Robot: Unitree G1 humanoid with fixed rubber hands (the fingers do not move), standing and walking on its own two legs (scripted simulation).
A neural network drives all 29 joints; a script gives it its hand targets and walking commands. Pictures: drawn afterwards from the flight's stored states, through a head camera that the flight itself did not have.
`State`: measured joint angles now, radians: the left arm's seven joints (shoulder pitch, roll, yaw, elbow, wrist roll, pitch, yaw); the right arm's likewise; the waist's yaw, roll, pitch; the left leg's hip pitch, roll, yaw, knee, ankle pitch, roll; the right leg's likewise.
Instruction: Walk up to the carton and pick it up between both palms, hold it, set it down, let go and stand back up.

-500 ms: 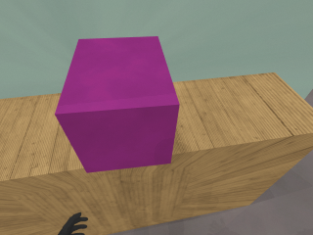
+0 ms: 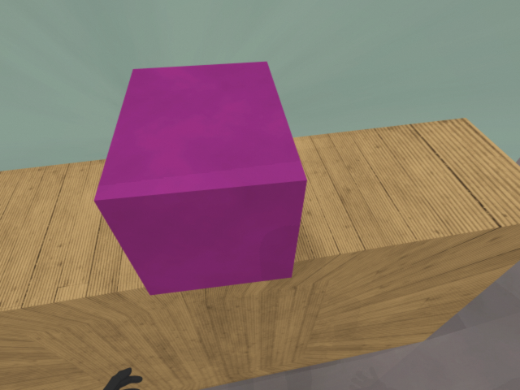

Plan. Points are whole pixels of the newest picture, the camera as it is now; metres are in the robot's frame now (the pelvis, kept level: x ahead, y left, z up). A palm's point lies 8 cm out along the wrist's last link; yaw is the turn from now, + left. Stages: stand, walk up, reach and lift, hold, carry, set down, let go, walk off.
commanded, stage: walk up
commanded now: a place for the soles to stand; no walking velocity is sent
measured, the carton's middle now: (211, 172) +0.44 +0.10 +0.11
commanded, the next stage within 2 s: reach and lift in 0.60 s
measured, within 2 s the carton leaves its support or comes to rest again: neither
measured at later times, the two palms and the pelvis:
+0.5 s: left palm out of the picture +0.14 +0.26 -0.09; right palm out of the picture +0.07 -0.27 -0.11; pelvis +0.01 +0.01 -0.01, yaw +0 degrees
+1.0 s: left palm out of the picture +0.14 +0.24 -0.05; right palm out of the picture +0.14 -0.24 -0.07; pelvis -0.03 -0.02 +0.01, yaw +6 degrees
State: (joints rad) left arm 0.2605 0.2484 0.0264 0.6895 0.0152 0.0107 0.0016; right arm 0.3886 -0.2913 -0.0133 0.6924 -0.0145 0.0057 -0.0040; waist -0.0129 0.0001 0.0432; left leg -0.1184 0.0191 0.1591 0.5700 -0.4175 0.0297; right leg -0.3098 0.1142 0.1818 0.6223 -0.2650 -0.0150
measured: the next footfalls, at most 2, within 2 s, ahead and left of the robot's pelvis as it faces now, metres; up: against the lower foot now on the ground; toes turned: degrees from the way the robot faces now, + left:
none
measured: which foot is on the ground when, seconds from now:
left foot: down 0.00-1.00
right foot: down 0.00-1.00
